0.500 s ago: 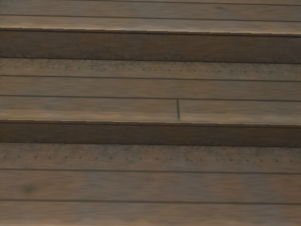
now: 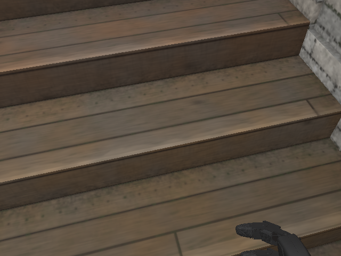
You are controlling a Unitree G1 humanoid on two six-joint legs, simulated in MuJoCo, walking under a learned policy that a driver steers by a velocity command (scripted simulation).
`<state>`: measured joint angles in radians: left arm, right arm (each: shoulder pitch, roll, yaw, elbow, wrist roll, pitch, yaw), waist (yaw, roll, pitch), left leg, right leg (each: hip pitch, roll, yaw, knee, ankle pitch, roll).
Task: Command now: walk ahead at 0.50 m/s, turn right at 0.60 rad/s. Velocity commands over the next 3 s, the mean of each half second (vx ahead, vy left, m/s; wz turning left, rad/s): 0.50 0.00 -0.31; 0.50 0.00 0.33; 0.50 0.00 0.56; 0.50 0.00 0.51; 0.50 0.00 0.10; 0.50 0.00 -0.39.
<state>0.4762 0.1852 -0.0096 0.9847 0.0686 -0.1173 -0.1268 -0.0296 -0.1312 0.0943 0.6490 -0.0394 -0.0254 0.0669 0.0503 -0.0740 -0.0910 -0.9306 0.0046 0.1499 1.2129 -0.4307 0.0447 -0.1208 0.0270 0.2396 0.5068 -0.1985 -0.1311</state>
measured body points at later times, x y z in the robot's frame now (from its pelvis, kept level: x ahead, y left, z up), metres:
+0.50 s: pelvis +0.30 -0.02 +0.11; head +0.32 -0.03 +0.56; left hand +0.62 +0.03 +0.07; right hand +0.11 -0.10 -0.02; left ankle +0.12 +0.12 -0.61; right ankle +0.48 -0.18 -0.39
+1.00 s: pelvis +0.59 -0.08 +0.27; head +0.59 -0.07 +0.72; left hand +0.52 +0.08 +0.10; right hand +0.79 -0.25 +0.17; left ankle +0.66 +0.05 -0.17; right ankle +0.51 -0.18 -0.46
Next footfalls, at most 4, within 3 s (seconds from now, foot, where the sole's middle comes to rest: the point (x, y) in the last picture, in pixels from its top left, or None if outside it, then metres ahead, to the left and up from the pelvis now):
0.56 right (250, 214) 0.55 -0.19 -0.50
1.14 left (170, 118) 0.82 0.08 -0.35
1.66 right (212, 21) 1.19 -0.07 -0.20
2.30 left None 1.36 0.39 -0.05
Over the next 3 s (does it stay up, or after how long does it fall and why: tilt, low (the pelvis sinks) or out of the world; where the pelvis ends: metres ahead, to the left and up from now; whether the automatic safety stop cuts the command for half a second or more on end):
stays up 1.60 0.40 0.76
